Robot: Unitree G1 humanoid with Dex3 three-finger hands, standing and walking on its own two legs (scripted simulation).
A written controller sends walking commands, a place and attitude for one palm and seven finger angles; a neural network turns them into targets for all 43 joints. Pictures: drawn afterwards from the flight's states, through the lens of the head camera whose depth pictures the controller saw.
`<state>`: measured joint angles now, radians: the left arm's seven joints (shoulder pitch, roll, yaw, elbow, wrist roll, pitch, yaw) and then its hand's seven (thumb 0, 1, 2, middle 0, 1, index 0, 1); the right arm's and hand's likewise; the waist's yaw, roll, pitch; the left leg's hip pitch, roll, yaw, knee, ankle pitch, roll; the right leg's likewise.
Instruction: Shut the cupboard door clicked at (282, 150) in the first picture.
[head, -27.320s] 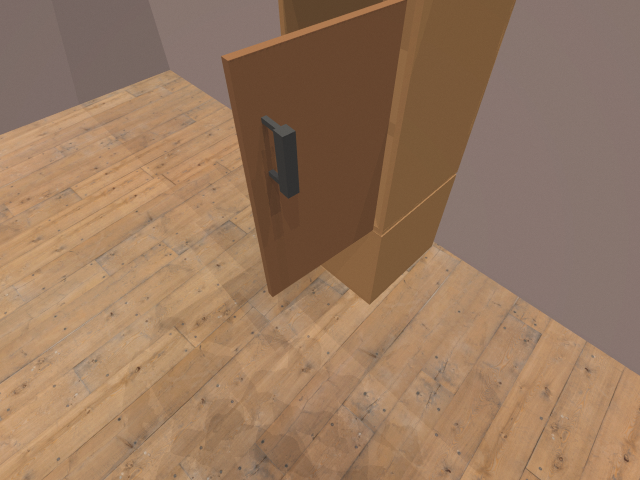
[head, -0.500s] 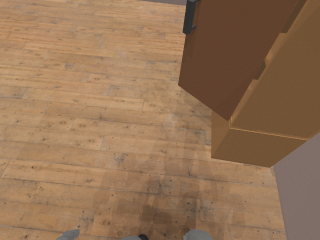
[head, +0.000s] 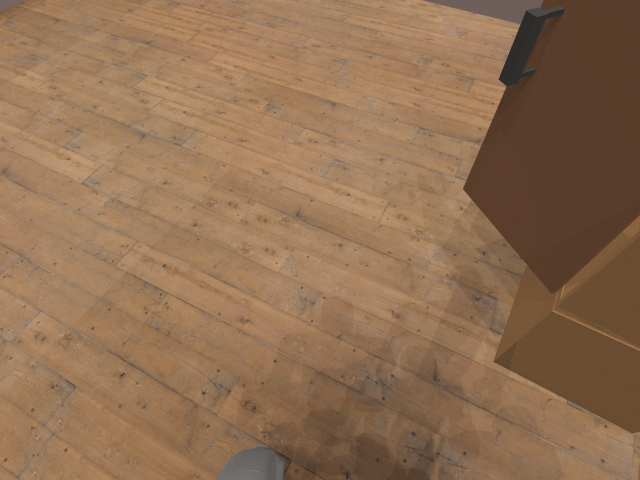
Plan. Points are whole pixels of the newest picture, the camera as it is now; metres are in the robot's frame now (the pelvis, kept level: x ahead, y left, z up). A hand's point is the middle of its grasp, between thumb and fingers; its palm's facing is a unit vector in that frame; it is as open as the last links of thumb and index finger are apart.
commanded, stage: walk to a spot facing it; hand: left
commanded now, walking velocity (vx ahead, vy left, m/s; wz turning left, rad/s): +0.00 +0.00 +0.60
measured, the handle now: (531, 46) +0.79 -0.34 +0.09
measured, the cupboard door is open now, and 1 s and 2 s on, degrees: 54 54 54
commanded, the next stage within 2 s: turn to face it in 1.72 s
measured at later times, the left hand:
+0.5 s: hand out of the picture +0.06 +0.21 -0.15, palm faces +0.28 -0.91 -0.32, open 7.3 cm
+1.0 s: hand out of the picture -0.01 +0.25 -0.17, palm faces +0.58 -0.79 -0.21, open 7.4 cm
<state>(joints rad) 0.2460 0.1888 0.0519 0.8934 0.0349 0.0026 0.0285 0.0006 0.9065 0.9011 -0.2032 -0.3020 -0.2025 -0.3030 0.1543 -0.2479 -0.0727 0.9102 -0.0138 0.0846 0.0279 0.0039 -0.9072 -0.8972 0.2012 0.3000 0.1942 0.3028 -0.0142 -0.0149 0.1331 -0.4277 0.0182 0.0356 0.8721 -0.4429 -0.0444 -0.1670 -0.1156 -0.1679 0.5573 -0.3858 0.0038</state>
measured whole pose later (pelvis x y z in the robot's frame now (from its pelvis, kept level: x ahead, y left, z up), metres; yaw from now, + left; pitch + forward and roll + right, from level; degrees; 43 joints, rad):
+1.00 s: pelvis +0.06 +0.04 +0.00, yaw +35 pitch +1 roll -1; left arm 0.23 0.26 0.09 0.93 0.03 0.03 -0.02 0.01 0.91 0.90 -0.20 -0.30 -0.20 -0.30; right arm 0.27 -0.20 -0.03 0.91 -0.03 -0.02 0.00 0.00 -0.90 -0.90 0.21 0.30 0.20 0.30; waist -0.02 -0.04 0.07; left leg -0.20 -0.01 0.03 0.51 -0.31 0.05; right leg -0.52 -0.12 -0.06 1.13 -0.37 0.06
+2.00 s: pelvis +0.31 +0.28 +0.00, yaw +62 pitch +0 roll -1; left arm 0.23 0.21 0.06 0.93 0.02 0.01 0.02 0.00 0.91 0.90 -0.20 -0.30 -0.20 -0.30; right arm 0.10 -0.19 0.00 0.90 -0.02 -0.02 -0.02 0.00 -0.91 -0.90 0.20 0.30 0.20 0.30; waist 0.04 -0.02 0.10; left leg -0.33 -0.02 0.11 0.54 -0.21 0.09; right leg -0.49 -0.11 -0.02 1.10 -0.41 0.05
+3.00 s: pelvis +0.36 +0.37 +0.00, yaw +27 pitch +0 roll -2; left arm 0.11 0.25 0.09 0.86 0.03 0.07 -0.04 0.00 0.91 0.90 -0.20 -0.30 -0.19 -0.30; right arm 0.25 -0.22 -0.04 0.91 -0.03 0.02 -0.01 0.00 -0.90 -0.90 0.21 0.30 0.20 0.30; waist -0.03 0.02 0.09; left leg -0.23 0.17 0.27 0.56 -0.32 -0.01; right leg -0.34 -0.03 -0.08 0.73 -0.39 0.04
